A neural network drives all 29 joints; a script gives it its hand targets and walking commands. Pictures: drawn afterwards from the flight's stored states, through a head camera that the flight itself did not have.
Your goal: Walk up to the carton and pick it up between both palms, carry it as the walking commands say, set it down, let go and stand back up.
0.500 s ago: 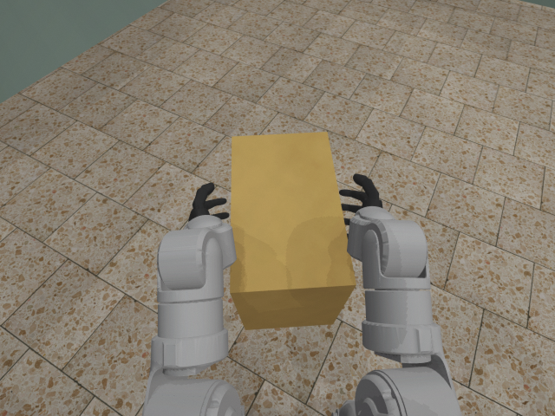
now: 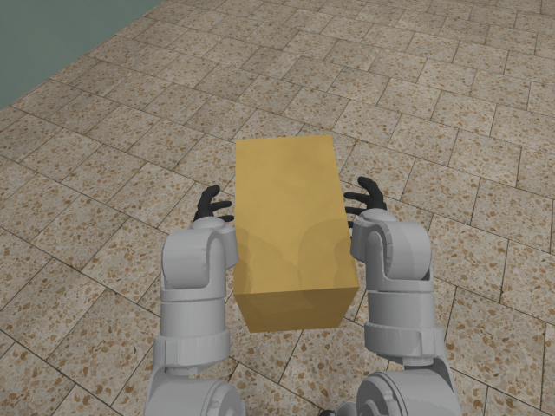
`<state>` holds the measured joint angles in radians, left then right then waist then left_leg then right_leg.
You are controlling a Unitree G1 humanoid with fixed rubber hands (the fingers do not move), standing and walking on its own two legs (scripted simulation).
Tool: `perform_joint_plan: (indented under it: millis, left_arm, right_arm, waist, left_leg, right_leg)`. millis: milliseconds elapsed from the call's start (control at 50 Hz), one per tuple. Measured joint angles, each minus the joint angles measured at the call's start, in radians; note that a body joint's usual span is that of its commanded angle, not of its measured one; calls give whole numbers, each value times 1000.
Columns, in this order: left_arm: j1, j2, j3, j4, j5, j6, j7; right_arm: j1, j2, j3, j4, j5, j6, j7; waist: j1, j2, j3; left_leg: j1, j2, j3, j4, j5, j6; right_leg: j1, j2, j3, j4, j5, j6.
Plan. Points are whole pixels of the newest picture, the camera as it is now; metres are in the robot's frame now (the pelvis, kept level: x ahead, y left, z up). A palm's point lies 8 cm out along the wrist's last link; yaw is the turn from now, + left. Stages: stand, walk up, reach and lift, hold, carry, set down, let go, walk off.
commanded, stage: carry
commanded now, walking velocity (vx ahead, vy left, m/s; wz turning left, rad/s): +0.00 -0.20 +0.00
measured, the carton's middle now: (289, 237) +0.37 +0.02 +0.00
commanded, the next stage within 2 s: none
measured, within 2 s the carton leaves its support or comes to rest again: neither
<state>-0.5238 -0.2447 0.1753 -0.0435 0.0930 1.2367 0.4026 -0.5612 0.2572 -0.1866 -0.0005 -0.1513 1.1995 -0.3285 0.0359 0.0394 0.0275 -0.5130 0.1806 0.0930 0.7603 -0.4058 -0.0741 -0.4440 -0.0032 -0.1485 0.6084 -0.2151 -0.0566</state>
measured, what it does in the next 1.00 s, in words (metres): steps to the right: left foot, then right foot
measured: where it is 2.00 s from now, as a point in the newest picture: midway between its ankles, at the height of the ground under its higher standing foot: outside the picture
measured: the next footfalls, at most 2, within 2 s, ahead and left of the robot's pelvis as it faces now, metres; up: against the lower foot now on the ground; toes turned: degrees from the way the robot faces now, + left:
left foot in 0.18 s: +0.01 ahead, +0.07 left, +0.00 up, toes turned +12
right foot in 0.42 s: +0.03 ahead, -0.25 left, +0.00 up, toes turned -6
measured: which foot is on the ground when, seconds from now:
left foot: up 0.00-0.16, down 0.18-0.44, up 0.46-0.66, down 0.68-0.94, up 0.96-1.00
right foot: down 0.00-0.20, up 0.22-0.40, down 0.42-0.70, up 0.72-0.92, down 0.94-1.00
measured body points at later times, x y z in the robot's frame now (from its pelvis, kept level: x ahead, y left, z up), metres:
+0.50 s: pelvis -0.08 -0.14 +0.00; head -0.05 -0.15 +0.45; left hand +0.24 -0.01 +0.08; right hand +0.26 -0.24 +0.08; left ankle -0.05 +0.03 -0.70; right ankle -0.01 -0.24 -0.72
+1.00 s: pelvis -0.17 -0.29 +0.00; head -0.15 -0.30 +0.45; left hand +0.15 -0.15 +0.08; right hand +0.18 -0.38 +0.08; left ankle -0.14 -0.12 -0.71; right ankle -0.10 -0.41 -0.72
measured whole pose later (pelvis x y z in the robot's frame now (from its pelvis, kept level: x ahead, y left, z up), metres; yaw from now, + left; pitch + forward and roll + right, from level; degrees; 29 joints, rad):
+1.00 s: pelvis -0.17 -0.29 +0.00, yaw +2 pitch +2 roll -1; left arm -0.53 -0.25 0.17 0.00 0.09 1.25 0.42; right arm -0.55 0.25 -0.20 0.04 -0.18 1.20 -0.30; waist 0.05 0.05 0.00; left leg -0.48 0.20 0.07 0.79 -0.44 -0.09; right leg -0.44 -0.03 -0.12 0.61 -0.18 -0.01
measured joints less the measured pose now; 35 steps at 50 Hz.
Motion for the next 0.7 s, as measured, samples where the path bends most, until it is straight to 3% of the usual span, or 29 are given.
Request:
perform_joint_plan:
  millis: [40,100,160,200,260,320,400,440,460,520,580,660,700]
  left_arm:
    - [-11,-4,1,28,8,0,-5]
    - [-20,-7,6,42,31,3,-28]
    - [-25,-9,9,39,52,2,-51]
    - [-22,-7,9,32,61,-4,-63]
    - [18,7,-5,11,49,4,-60]
    - [36,15,-6,11,24,18,-36]
    - [21,9,7,4,0,25,0]
    - [12,5,6,2,-3,17,8]
    - [10,4,-1,13,-4,11,9]
    - [-5,-2,-6,58,7,7,-1]
    - [-18,-6,4,79,34,8,-33]
    - [-22,-8,10,68,65,2,-74]
    - [-19,-6,8,58,73,-3,-81]
  right_arm:
    - [14,-5,-6,-2,7,3,-4]
    - [19,-7,-4,-7,35,10,-38]
    - [11,-4,-7,-13,51,13,-62]
    - [6,-2,-4,-13,51,7,-64]
    - [3,0,9,18,35,6,-43]
    - [2,1,20,49,16,13,-26]
    - [-7,3,15,48,-4,13,-8]
    - [-10,3,8,38,-12,6,5]
    - [-2,0,3,32,-14,2,11]
    - [23,-8,-11,24,-2,7,6]
    - [31,-11,-7,12,39,19,-46]
    - [14,-6,-11,-3,67,24,-89]
    - [8,-2,-12,0,65,17,-87]
  waist:
    - [-17,-9,-6]
    - [-42,-15,-12]
    - [-55,-16,-22]
    - [-55,-42,-22]
    - [-40,-58,-26]
    - [-14,-42,-35]
    - [11,-14,-29]
    - [19,4,-23]
    - [14,9,-21]
    - [-20,-4,-23]
    - [-53,-8,-17]
    - [-73,-4,-21]
    - [-70,-27,-21]
  left_leg:
    - [-26,-40,-3,113,-76,17]
    - [-2,-86,23,143,-78,37]
    - [85,-113,50,8,-35,59]
    - [136,-122,68,-110,86,76]
    - [136,-106,76,-115,103,82]
    - [134,-65,73,-134,120,57]
    - [109,5,43,-126,150,6]
    - [88,43,19,-103,155,-25]
    - [72,43,3,-79,102,-30]
    - [5,-19,-15,115,-89,0]
    - [-1,-72,14,196,-98,28]
    - [98,-114,57,32,-60,62]
    - [153,-124,69,-107,73,93]
  right_leg:
    - [-2,-8,-18,-7,-9,-22]
    - [-7,-11,-39,-17,4,-40]
    - [-22,4,-58,-14,16,-57]
    - [-34,6,-61,-4,20,-65]
    - [-71,5,-7,120,-91,13]
    - [-89,-7,71,215,-153,51]
    - [-6,-39,86,70,-125,77]
    - [28,-30,51,-19,22,67]
    - [20,-23,37,-12,35,52]
    - [0,-34,8,-2,11,11]
    - [-6,-33,-12,-24,33,-13]
    - [-23,-3,-40,-50,70,-41]
    - [-33,6,-47,-50,82,-52]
